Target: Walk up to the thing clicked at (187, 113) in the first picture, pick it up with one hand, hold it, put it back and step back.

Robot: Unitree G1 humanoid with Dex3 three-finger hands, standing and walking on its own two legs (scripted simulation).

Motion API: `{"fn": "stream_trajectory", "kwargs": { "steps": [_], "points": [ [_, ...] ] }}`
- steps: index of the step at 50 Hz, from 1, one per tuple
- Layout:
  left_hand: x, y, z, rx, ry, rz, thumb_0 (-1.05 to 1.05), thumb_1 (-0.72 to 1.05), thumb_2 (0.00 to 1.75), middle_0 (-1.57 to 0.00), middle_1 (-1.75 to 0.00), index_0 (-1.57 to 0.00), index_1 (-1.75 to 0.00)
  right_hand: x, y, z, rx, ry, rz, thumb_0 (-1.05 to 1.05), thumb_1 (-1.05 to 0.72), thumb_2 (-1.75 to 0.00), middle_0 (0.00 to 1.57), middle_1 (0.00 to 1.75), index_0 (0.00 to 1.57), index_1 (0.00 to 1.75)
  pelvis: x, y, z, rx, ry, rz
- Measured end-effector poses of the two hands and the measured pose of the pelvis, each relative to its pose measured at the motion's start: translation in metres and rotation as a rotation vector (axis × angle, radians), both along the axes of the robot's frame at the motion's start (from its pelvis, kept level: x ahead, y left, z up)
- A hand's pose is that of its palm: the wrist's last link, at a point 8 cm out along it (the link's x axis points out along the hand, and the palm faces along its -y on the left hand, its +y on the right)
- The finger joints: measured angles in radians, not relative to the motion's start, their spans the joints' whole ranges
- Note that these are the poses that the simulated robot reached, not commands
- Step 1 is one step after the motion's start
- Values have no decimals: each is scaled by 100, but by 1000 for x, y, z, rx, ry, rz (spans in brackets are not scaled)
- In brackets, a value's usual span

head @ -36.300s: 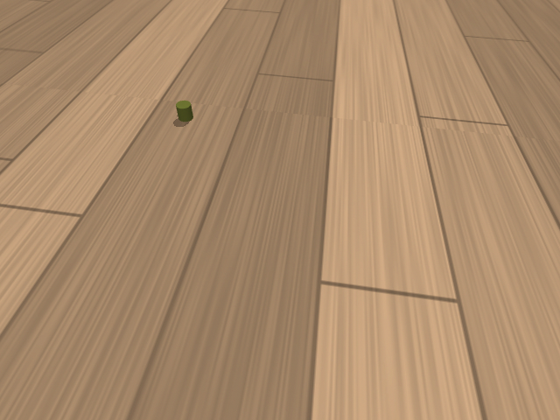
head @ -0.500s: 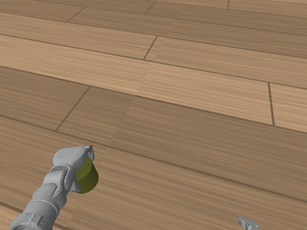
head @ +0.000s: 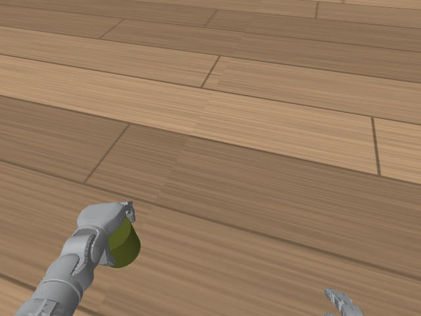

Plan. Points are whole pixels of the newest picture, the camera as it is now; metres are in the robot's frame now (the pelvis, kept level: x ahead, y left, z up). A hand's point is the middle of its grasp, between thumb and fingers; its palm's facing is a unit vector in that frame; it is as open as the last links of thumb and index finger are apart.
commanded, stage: hold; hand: left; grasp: from above
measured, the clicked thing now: (108, 242) +0.30 +0.24 -0.08
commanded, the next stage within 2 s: crouch in 0.90 s
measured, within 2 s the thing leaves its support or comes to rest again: neither
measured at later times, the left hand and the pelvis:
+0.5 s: hand (108, 235) +0.29 +0.22 -0.03, palm faces -0.45 -0.07 -0.89, open 11.3 cm; pelvis +0.00 +0.00 +0.01, yaw +0 degrees
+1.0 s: hand (106, 232) +0.30 +0.22 -0.03, palm faces -0.45 -0.06 -0.89, open 11.3 cm; pelvis +0.01 +0.00 +0.01, yaw +0 degrees
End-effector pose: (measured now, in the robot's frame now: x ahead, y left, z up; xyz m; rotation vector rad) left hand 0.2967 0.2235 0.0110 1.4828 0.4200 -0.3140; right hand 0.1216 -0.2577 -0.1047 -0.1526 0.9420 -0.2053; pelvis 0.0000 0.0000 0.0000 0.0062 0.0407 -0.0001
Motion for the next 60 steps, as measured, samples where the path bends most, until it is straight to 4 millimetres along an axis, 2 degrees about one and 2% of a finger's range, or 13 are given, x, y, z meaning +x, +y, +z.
{"fn": "stream_trajectory", "kwargs": {
  "steps": [27,37,54,60],
  "points": [
    [1,-3,16,-9,-1,-11,1,-23,81,-47,-89,-47,-90,15,5,7,9,-34,9,1,-91,-90,20,30,20,30,2,-2,6,2,-28,-2],
    [1,-1,11,-6,12,-13,1,-23,81,-47,-89,-47,-90,18,4,8,7,-25,7,1,-91,-90,20,30,20,30,5,-2,7,2,-24,-3],
    [9,3,16,-2,-2,-5,1,-22,81,-47,-89,-47,-90,21,5,7,9,0,-1,1,-91,-90,20,30,20,30,12,-1,8,1,-22,2],
    [7,4,5,-3,6,-8,1,-22,81,-46,-90,-46,-91,23,5,9,5,3,0,1,-90,-90,20,30,20,30,12,-1,8,1,-16,5]
  ]
}}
